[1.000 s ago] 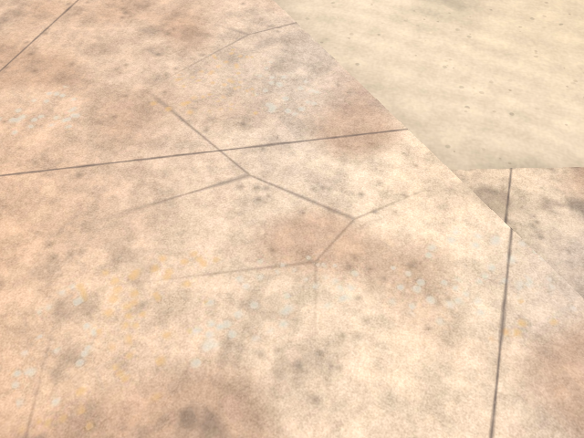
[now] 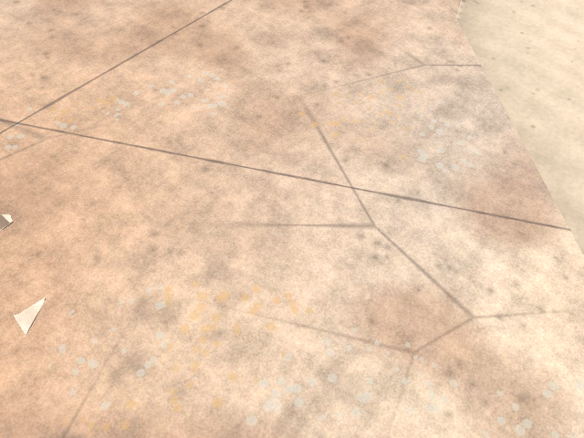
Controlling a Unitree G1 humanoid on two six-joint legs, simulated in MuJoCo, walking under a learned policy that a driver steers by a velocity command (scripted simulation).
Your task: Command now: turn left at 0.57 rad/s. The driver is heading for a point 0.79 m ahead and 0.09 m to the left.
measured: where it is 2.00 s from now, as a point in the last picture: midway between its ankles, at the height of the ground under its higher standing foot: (199, 336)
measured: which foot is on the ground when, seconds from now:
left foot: down 0.00-0.16, up 0.18-0.56, down 0.58-1.00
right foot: up 0.00-0.16, down 0.18-0.58, up 0.60-1.00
